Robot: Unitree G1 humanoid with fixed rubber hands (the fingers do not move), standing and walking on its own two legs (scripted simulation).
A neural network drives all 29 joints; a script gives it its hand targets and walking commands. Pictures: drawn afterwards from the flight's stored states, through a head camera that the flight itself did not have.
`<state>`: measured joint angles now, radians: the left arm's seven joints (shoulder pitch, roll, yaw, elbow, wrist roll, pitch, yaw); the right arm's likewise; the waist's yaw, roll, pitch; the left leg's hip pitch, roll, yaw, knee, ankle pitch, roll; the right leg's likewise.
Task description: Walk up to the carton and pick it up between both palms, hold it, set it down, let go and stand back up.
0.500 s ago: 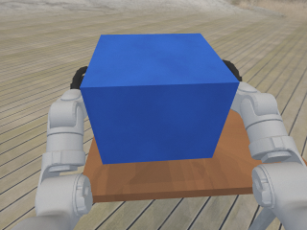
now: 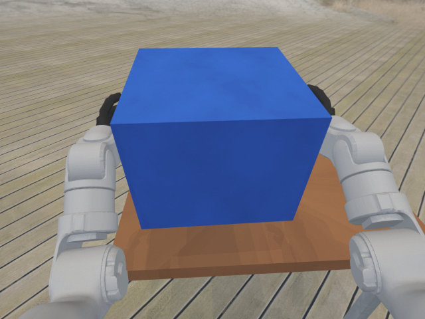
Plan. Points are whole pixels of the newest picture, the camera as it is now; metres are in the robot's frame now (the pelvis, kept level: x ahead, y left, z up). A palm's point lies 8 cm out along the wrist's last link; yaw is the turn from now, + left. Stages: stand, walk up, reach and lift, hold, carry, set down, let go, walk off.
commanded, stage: hold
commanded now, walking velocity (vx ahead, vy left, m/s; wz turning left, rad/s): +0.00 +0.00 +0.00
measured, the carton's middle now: (214, 132) +0.41 +0.00 +0.22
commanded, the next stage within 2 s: none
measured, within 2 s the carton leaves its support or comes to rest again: neither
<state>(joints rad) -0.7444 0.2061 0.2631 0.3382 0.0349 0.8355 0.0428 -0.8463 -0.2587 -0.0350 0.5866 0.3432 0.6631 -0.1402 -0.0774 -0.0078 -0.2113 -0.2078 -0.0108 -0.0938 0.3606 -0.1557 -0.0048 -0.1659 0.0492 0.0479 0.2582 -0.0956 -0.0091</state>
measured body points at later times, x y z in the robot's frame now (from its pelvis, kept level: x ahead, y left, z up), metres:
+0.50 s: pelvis +0.00 +0.00 +0.00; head -0.08 +0.01 +0.44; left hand +0.38 +0.20 +0.24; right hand +0.38 -0.19 +0.26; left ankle +0.02 +0.12 -0.75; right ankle +0.03 -0.12 -0.75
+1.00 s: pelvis +0.00 +0.00 +0.00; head -0.07 +0.01 +0.44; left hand +0.38 +0.20 +0.24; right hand +0.38 -0.19 +0.26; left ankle +0.02 +0.12 -0.75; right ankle +0.03 -0.12 -0.75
